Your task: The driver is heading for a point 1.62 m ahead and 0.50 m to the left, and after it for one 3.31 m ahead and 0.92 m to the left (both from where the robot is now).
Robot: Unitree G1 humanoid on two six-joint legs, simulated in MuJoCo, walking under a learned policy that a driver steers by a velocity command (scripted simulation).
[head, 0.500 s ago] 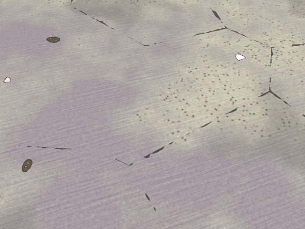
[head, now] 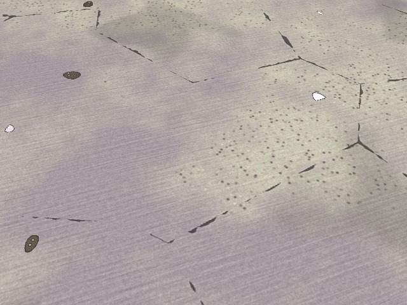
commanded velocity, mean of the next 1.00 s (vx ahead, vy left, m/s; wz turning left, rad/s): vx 0.42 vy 0.00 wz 0.05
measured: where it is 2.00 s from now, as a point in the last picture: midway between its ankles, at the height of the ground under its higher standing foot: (160, 193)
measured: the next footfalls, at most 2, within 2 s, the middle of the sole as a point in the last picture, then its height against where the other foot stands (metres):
right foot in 0.70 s outside the picture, level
left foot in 1.26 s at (168, 250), level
